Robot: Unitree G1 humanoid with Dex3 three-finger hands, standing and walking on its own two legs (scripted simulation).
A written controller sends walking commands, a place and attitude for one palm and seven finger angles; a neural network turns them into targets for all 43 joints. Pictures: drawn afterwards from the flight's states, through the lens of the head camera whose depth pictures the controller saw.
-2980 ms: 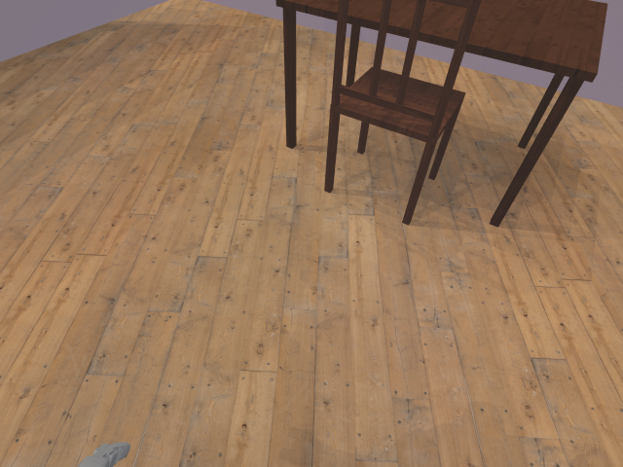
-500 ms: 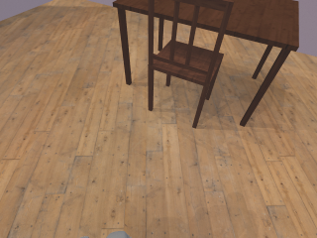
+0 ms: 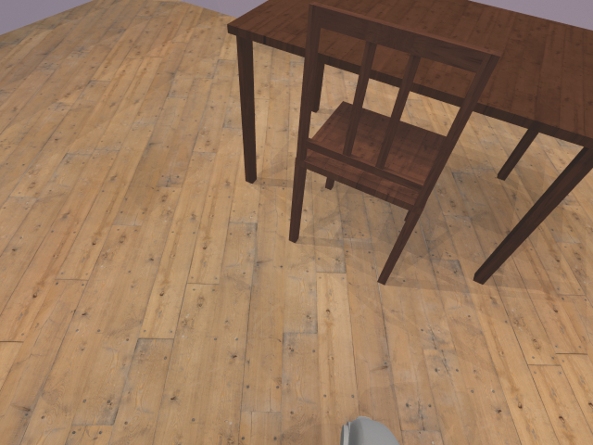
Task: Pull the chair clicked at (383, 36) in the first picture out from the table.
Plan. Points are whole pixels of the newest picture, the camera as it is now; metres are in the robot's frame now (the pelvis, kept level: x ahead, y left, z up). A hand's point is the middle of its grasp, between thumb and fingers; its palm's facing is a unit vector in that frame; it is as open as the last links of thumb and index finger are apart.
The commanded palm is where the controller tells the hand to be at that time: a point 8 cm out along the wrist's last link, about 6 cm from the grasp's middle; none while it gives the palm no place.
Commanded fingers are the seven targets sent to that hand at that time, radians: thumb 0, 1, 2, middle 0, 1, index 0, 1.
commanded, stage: walk to a spot facing it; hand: left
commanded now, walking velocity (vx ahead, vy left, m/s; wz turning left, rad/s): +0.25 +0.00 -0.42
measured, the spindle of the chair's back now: (357, 105) +0.93 -0.11 -0.06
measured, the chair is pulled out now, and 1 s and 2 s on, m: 0.00 0.00 0.00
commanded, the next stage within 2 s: turn to face it in 0.02 s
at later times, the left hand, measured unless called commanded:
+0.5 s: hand (239, 360) +0.28 +0.11 -0.17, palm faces -0.16 -0.96 -0.23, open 7.3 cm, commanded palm none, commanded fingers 0.00 0.90 0.90 -0.20 -0.30 -0.20 -0.30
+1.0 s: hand (228, 338) +0.32 +0.14 -0.18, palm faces -0.35 -0.91 -0.21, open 7.4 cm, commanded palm none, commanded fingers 0.00 0.90 0.90 -0.20 -0.30 -0.20 -0.30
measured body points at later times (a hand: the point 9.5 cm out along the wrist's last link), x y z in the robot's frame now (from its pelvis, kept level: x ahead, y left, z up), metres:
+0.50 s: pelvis +0.16 -0.06 -0.01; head +0.20 -0.08 +0.44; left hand +0.29 +0.16 -0.15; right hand +0.22 -0.31 -0.16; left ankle +0.22 +0.09 -0.69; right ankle +0.20 -0.14 -0.75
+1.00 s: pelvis +0.20 -0.03 +0.00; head +0.24 -0.04 +0.44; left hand +0.34 +0.18 -0.16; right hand +0.14 -0.27 -0.15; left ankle +0.24 +0.07 -0.75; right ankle +0.12 -0.15 -0.71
